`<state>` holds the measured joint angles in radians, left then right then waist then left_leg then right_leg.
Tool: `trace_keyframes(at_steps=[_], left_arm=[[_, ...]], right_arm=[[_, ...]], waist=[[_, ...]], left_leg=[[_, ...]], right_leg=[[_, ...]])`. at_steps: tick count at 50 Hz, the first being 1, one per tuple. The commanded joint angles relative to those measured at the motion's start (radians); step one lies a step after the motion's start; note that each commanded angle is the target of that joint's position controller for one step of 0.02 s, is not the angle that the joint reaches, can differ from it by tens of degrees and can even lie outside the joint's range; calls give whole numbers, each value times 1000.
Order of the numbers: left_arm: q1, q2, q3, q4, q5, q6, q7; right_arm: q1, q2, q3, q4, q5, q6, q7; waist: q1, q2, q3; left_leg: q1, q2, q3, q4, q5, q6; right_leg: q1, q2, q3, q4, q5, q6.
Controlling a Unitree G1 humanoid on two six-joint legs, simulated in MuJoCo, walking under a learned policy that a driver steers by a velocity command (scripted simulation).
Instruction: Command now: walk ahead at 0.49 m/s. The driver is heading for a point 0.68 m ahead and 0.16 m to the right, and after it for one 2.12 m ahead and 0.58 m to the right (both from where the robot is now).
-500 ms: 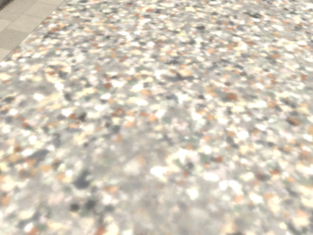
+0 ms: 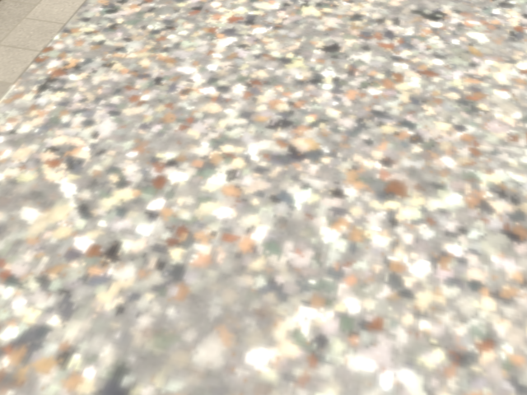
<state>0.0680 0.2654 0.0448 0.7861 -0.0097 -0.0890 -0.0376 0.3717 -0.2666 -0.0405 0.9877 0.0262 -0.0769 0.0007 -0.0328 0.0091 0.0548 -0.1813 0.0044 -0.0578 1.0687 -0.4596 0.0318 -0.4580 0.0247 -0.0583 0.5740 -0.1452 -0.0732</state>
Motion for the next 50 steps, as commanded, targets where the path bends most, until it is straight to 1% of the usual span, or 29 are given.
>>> trace_keyframes(at_steps=[1,2,3,4,6,9,12,15,17,20,21,22,23,24,25,26,27,28,29,31,33,35,38,42,45,47,48,49,50], left_arm=[[140,120,32,4,9,-8,4],[108,97,25,3,20,-17,1],[96,87,24,7,22,-20,-2],[102,90,24,16,17,-25,-3],[130,113,30,37,13,-32,2],[186,140,36,61,10,-26,21],[233,156,37,79,1,-17,34],[302,165,39,113,-8,-6,37],[331,165,41,132,-10,8,39],[320,184,50,138,-11,27,44],[301,192,52,133,-10,32,46],[294,174,45,130,-8,38,45],[298,135,25,107,6,38,46],[425,5,-13,97,7,17,34],[383,77,2,112,-13,-4,34],[288,156,27,81,-45,-14,33],[239,156,29,68,-46,-15,39],[218,145,34,68,-32,-9,45],[241,128,40,75,-27,6,47],[275,79,36,86,-28,35,45],[246,67,37,66,-24,51,46],[198,65,39,42,-17,51,44],[110,47,31,9,-11,41,26],[-25,29,17,-56,-8,39,-1],[-58,44,22,-101,-11,41,-21],[15,85,43,-104,-4,44,-28],[129,122,64,-82,-5,43,-27],[275,178,94,-49,-3,41,-14],[329,269,115,-37,0,49,13]], right_arm=[[-90,-137,-27,-111,10,-48,-4],[-70,-124,-31,-106,-3,-37,-10],[-43,-99,-28,-98,-8,-23,-11],[-30,-77,-25,-94,-10,-11,-13],[-70,-70,-23,-114,-16,4,-17],[-188,-75,-22,-157,-28,0,-15],[-299,-51,-11,-185,-24,-14,-3],[-391,-49,-3,-213,-13,-20,12],[-435,-59,-2,-236,-10,-25,25],[-411,-95,-12,-246,-8,-31,39],[-348,-119,-24,-231,-9,-33,39],[-208,-158,-48,-189,-11,-34,33],[-18,-226,-71,-147,-25,-33,22],[75,-312,-95,-123,-30,-24,19],[78,-212,-66,-130,-26,-24,19],[1,-166,-50,-137,-25,-27,15],[-84,-138,-41,-152,-26,-29,14],[-143,-102,-32,-154,-28,-34,16],[-176,-82,-27,-153,-37,-41,17],[-197,-76,-28,-140,-43,-49,18],[-192,-98,-36,-126,-47,-55,12],[-176,-111,-41,-114,-49,-53,1],[-168,-132,-44,-110,-44,-45,-13],[-90,-162,-55,-85,-28,-22,-23],[-75,-179,-65,-78,-15,6,-25],[-116,-207,-73,-99,-11,28,-37],[-130,-214,-75,-109,-11,40,-43],[-148,-208,-71,-120,-6,41,-45],[-100,-128,-46,-147,-44,28,-39]], waist=[[82,-42,-101],[41,-65,-81],[20,-80,-80],[9,-80,-74],[5,-70,-39],[34,-47,-8],[73,-46,6],[108,-47,23],[114,-48,31],[74,-72,1],[34,-88,-41],[-37,-77,-124],[-109,-18,-274],[-63,224,-416],[-98,197,-436],[-88,150,-277],[-54,96,-188],[-27,69,-119],[9,98,-91],[39,99,-66],[47,74,-36],[39,55,-17],[15,42,1],[-37,12,41],[-25,27,41],[35,69,-17],[95,76,-81],[175,47,-159],[146,-150,-253]], left_leg=[[-497,101,-26,206,121,28],[-427,136,-34,150,172,28],[-378,147,-35,123,193,22],[-363,152,-28,97,200,14],[-407,166,-17,20,248,-8],[-492,166,-7,-175,420,-36],[-441,124,37,-390,577,-40],[-434,97,49,-494,606,-38],[-465,89,40,-541,557,-20],[-411,65,47,-579,431,20],[-313,35,73,-589,395,38],[-108,8,94,-611,401,66],[207,132,-34,-565,410,124],[600,386,-493,-625,209,278],[590,408,-648,-745,111,266],[460,377,-484,-768,108,209],[313,343,-351,-797,178,178],[193,306,-256,-840,236,161],[108,274,-174,-875,285,142],[25,249,-68,-923,364,143],[7,244,14,-947,446,151],[29,238,76,-957,492,150],[50,217,169,-968,518,131],[183,262,220,-942,563,128],[295,296,249,-855,742,108],[307,283,278,-678,1151,78],[283,261,283,-515,1249,56],[181,211,298,-290,1151,10],[-98,123,291,32,483,-53]], right_leg=[[431,-305,464,-363,-149,-173],[337,-266,382,-388,-68,-154],[284,-246,341,-416,-39,-155],[252,-238,306,-438,-6,-165],[220,-236,252,-472,44,-178],[260,-222,195,-489,102,-169],[270,-187,121,-489,124,-135],[351,-212,116,-469,116,-131],[445,-248,125,-430,146,-126],[546,-290,140,-341,298,-101],[554,-279,127,-263,458,-87],[509,-229,100,-93,570,-64],[326,-173,69,182,411,-34],[-114,11,29,573,-119,46],[-226,15,192,701,-432,32],[-299,-39,202,742,-365,15],[-280,-96,173,705,-268,14],[-248,-127,166,646,-198,20],[-182,-157,175,605,-147,25],[-129,-167,167,585,-103,37],[-174,-170,172,543,-37,51],[-225,-166,178,444,58,62],[-202,-154,120,244,201,62],[-245,-140,57,104,206,40],[-251,-112,15,61,96,3],[-115,-33,-55,59,2,-29],[23,13,-72,39,2,-51],[253,41,-48,-60,139,-85],[548,-139,211,-32,486,-147]])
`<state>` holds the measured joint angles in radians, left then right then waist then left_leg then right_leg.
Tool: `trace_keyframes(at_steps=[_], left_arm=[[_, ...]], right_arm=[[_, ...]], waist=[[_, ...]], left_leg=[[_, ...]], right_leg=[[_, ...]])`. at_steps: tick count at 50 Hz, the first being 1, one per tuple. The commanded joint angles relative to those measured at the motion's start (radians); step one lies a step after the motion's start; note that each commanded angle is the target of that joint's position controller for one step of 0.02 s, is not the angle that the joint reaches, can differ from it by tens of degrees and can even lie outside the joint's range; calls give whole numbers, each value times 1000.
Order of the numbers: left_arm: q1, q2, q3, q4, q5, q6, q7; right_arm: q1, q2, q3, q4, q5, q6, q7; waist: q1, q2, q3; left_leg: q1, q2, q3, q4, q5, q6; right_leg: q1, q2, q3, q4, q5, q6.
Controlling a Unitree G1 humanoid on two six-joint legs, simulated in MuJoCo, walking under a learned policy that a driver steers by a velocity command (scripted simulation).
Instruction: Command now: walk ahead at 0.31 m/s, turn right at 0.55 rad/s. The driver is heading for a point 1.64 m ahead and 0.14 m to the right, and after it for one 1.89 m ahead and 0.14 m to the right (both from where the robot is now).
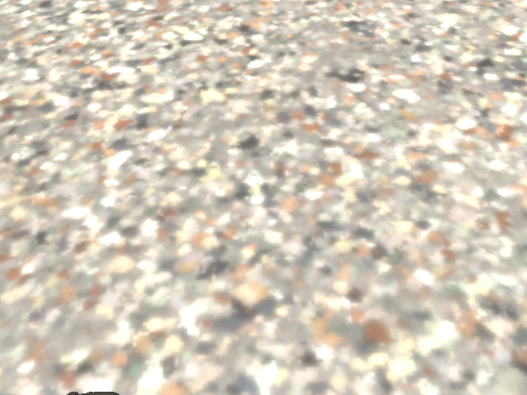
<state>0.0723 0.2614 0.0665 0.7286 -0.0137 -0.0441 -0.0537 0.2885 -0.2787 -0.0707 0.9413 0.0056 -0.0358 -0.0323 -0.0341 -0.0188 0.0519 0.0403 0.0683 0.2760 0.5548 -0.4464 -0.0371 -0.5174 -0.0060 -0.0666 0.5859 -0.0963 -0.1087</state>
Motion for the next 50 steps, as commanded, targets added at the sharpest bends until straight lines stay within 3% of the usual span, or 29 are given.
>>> trace_keyframes(at_steps=[1,2,3,4,5,6,7,9,13,15,19,22,23,24,25,26,27,29,30,32,39,50], left_arm=[[257,344,95,-33,23,-1,29],[278,267,77,-53,20,2,23],[217,222,64,-56,12,-4,23],[162,190,57,-57,-5,-7,25],[119,160,49,-66,-9,-3,32],[99,156,46,-77,8,1,37],[91,163,49,-82,17,2,38],[95,187,57,-84,18,3,47],[97,178,49,-83,7,27,72],[96,172,43,-77,12,38,78],[100,159,29,-59,25,47,75],[88,131,11,-48,17,50,72],[93,115,2,-42,12,49,73],[132,89,-8,-42,27,40,73],[223,88,-5,-33,41,31,70],[215,90,-7,-29,39,31,72],[173,113,-3,-36,36,37,72],[124,113,0,-35,31,63,74],[128,120,2,-29,33,74,71],[117,111,0,-23,26,77,66],[118,93,-1,12,24,55,69],[134,93,-2,88,22,44,81]], right_arm=[[93,-37,18,-139,-31,-43,14],[-9,-143,-6,-134,2,-67,27],[-89,-145,-7,-168,27,-73,27],[-103,-132,-7,-159,13,-69,14],[-104,-146,-15,-156,-5,-56,2],[-91,-151,-20,-159,-9,-38,-1],[-74,-140,-21,-164,-13,-25,-3],[-60,-111,-15,-170,-18,-11,-9],[-102,-94,-5,-181,-17,3,-12],[-146,-93,-3,-194,-11,7,-7],[-192,-105,-4,-207,-6,4,1],[-169,-100,-5,-204,-9,-12,13],[-147,-95,-2,-198,-16,-21,18],[-132,-142,-9,-200,-33,-27,15],[-154,-209,-21,-210,-41,-22,10],[-159,-124,-1,-195,-39,-14,9],[-170,-87,10,-195,-29,-11,14],[-187,-103,7,-194,-20,-8,23],[-195,-106,7,-196,-19,-11,27],[-181,-114,5,-188,-19,-15,30],[-183,-90,9,-164,-12,-1,19],[-197,-85,8,-85,-11,13,15]], waist=[[47,-274,-444],[136,-71,-505],[121,-43,-364],[80,48,-237],[51,39,-183],[24,13,-163],[8,0,-161],[-4,-16,-175],[16,-52,-213],[35,-73,-202],[61,-100,-159],[37,-101,-147],[14,-83,-140],[33,-16,-164],[108,153,-182],[95,224,-204],[80,214,-193],[65,182,-164],[59,138,-142],[42,85,-118],[26,12,-115],[29,12,-69]], left_leg=[[-661,-151,-215,907,-249,-41],[-702,-93,-386,940,-212,-17],[-743,-52,-372,883,-126,5],[-737,-9,-356,792,-55,2],[-695,16,-354,724,-11,-3],[-622,22,-358,696,14,-5],[-590,14,-353,662,28,-14],[-576,-4,-343,574,67,-35],[-578,-7,-341,395,211,-63],[-553,-7,-342,313,268,-65],[-493,-18,-339,172,248,-52],[-398,-38,-320,-7,258,-11],[-306,-30,-325,-153,422,14],[-196,69,-419,-168,671,49],[-115,191,-527,-118,902,145],[-143,245,-585,-130,845,244],[-177,221,-587,-146,745,244],[-238,125,-498,-136,569,159],[-258,84,-445,-128,469,121],[-259,28,-381,-100,412,73],[-190,4,-353,-55,485,77],[-181,-16,-346,-88,424,64]], right_leg=[[904,-383,774,-115,571,-372],[886,-355,718,-168,558,-336],[762,-314,561,-173,545,-286],[600,-253,457,-192,516,-232],[476,-222,402,-216,493,-208],[373,-200,377,-240,503,-199],[322,-186,363,-252,530,-201],[281,-163,323,-247,600,-198],[299,-140,284,-230,506,-155],[290,-133,288,-236,389,-135],[295,-148,329,-217,263,-127],[315,-147,363,-138,275,-100],[292,-119,361,-114,227,-61],[254,-65,337,-65,116,-5],[173,39,245,13,-170,44],[177,48,195,34,-302,89],[211,22,185,8,-271,104],[278,12,188,-69,-126,98],[286,6,198,-91,-82,84],[287,-1,213,-106,-29,53],[278,-14,226,-123,53,59],[291,-17,221,-156,21,70]])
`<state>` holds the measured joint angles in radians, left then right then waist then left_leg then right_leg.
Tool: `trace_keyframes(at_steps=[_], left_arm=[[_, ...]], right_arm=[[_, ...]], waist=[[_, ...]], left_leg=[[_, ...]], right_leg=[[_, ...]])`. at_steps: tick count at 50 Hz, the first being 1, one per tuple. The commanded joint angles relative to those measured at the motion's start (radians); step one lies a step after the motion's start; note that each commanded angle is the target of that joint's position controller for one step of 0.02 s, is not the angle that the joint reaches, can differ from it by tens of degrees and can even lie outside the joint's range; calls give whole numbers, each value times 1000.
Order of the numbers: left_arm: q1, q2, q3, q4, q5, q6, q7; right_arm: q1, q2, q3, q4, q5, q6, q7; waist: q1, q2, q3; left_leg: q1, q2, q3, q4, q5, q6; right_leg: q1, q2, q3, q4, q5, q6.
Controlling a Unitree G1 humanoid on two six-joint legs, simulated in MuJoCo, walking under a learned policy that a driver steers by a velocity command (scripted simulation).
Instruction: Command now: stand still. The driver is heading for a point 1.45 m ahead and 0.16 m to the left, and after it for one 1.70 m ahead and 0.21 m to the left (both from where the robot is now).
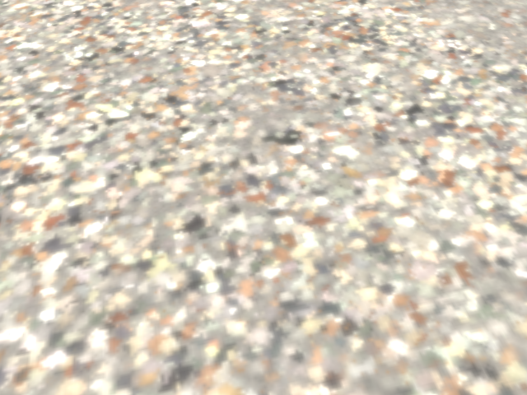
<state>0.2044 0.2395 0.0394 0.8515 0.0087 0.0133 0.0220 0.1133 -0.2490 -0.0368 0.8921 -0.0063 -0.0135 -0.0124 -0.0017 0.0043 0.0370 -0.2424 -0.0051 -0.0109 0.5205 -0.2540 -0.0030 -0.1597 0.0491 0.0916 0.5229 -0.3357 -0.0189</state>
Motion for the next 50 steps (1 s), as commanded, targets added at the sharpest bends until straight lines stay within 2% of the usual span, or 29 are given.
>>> trace_keyframes(at_steps=[1,13,23,36,50], left_arm=[[2,114,25,-26,-1,-15,6],[9,103,16,73,-3,-23,9],[28,93,7,139,-4,-26,12],[69,73,-5,194,-5,-29,15],[115,52,-14,223,-7,-30,19]], right_arm=[[-22,-115,-26,-27,1,-8,-6],[0,-112,-24,71,2,-1,-19],[31,-102,-18,125,2,1,-25],[72,-84,-9,161,4,3,-28],[109,-66,-2,174,5,3,-29]], waist=[[-4,-10,-51],[-5,-7,-24],[-5,-7,-8],[-5,-4,3],[-3,-2,11]], left_leg=[[102,56,-58,-57,227,29],[96,43,-52,-89,171,25],[85,36,-49,-102,135,27],[74,30,-48,-109,114,32],[63,26,-49,-109,110,39]], right_leg=[[-66,-72,61,-96,257,-20],[-63,-62,38,-128,206,-14],[-75,-55,23,-143,169,-11],[-89,-49,7,-148,150,-7],[-98,-46,-5,-144,146,-2]])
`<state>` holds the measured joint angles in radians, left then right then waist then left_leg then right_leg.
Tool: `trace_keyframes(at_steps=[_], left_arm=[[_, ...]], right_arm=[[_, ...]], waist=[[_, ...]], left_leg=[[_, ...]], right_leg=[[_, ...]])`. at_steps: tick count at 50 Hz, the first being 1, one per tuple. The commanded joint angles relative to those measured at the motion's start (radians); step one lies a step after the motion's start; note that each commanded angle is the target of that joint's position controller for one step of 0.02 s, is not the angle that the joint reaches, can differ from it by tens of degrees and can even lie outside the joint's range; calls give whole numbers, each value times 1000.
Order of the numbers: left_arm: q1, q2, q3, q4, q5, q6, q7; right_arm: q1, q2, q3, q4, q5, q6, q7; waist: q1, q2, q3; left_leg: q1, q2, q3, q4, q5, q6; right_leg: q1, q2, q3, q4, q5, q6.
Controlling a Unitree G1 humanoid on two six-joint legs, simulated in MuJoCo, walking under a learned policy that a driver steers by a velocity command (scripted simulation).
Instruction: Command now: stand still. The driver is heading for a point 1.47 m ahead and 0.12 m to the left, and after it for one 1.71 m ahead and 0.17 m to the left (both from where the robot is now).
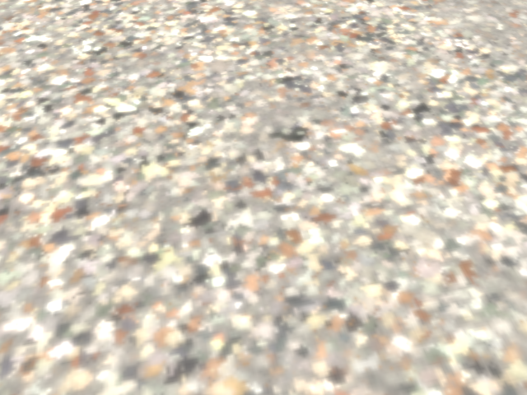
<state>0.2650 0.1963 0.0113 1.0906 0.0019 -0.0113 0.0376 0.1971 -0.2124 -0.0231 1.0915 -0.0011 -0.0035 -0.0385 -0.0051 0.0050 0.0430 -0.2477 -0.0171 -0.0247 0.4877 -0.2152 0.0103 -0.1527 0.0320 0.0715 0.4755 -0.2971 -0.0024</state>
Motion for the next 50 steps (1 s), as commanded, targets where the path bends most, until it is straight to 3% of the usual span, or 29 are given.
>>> trace_keyframes(at_steps=[1,27,28,30,32,36,37,38,39,40,41,42,43,44,46,48,50], left_arm=[[57,94,14,-15,0,-6,3],[119,67,11,-5,-3,-8,9],[141,51,8,7,-2,-7,9],[140,68,15,1,-10,-5,14],[124,67,15,-24,-15,-20,14],[86,20,9,-60,-24,-71,-10],[93,26,12,-60,-24,-77,-15],[120,17,11,-50,-21,-79,-16],[168,3,9,-32,-16,-78,-13],[227,22,16,-7,-8,-72,-10],[318,114,40,17,-7,-66,-5],[341,207,58,13,-4,-65,-16],[310,129,38,-1,11,-74,-16],[281,97,28,-13,14,-79,-16],[190,99,26,-48,-3,-73,-16],[169,76,14,-49,3,-55,-8],[183,100,16,-41,9,-38,0]], right_arm=[[28,-101,-15,-25,0,-7,-3],[72,-78,-10,-27,3,-7,-5],[90,-65,-7,-16,2,-7,-5],[98,-94,-18,-14,13,-4,-9],[111,-110,-25,-24,21,-19,-7],[209,-167,-50,-17,27,-57,8],[175,-171,-51,-34,25,-59,8],[103,-164,-47,-61,23,-56,10],[19,-153,-43,-92,26,-49,11],[-22,-132,-37,-108,30,-45,11],[-25,-66,-22,-117,26,-51,9],[-3,-47,-14,-137,17,-63,4],[-5,-85,-23,-128,16,-66,5],[28,-86,-25,-113,18,-63,11],[31,-76,-26,-99,18,-57,17],[-26,-45,-18,-109,23,-54,23],[-54,-29,-10,-112,29,-47,25]], waist=[[0,-3,5],[1,-3,15],[2,-1,-9],[1,11,33],[-5,37,96],[-25,149,61],[-5,141,63],[32,128,78],[76,110,94],[96,65,93],[101,-129,43],[90,-311,41],[73,-213,55],[45,-151,42],[11,-89,12],[12,-104,4],[19,-129,-20]], left_leg=[[67,38,-36,-76,71,26],[55,35,-38,-72,68,34],[65,27,-32,-83,-42,35],[14,11,-34,-81,-374,58],[-35,65,-119,-115,-554,103],[30,285,-464,-283,-620,234],[-39,302,-486,-306,-602,241],[-112,273,-421,-293,-510,216],[-194,199,-292,-247,-389,167],[-252,121,-175,-118,-226,115],[-323,-7,15,155,-115,42],[-397,-44,72,294,-251,5],[-437,6,14,437,-350,-8],[-442,25,-6,528,-348,-11],[-434,66,-7,503,-256,-9],[-328,58,32,337,-154,-16],[-191,22,76,212,-83,-18]], right_leg=[[-105,-29,14,-96,107,-19],[-113,-28,3,-85,104,-13],[-103,-18,-9,-90,14,-14],[-156,9,-29,-51,-254,-42],[-243,-9,-11,-15,-375,-73],[-289,-10,-76,206,-153,-74],[-227,-24,-70,225,-136,-86],[-144,-26,-72,165,-125,-97],[-24,-17,-79,16,-108,-109],[79,-36,-27,-78,-28,-103],[169,-161,165,-159,42,-128],[177,-333,388,-211,250,-219],[183,-376,413,-188,466,-261],[196,-365,340,-149,650,-253],[209,-312,210,-121,797,-200],[159,-227,87,-116,849,-149],[103,-187,31,-100,900,-138]])
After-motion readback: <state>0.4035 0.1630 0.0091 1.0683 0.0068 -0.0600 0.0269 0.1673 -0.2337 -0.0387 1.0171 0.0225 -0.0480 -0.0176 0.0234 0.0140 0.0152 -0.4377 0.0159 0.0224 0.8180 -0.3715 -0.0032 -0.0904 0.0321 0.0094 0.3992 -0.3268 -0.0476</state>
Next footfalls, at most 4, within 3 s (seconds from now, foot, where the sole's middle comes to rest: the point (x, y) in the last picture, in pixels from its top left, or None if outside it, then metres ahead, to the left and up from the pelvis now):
1.10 left None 0.19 0.09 -0.77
2.96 right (323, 361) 0.59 -0.12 -0.77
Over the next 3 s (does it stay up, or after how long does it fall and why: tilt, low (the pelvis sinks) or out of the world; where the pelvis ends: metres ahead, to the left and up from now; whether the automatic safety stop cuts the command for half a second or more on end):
stays up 0.43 -0.02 -0.03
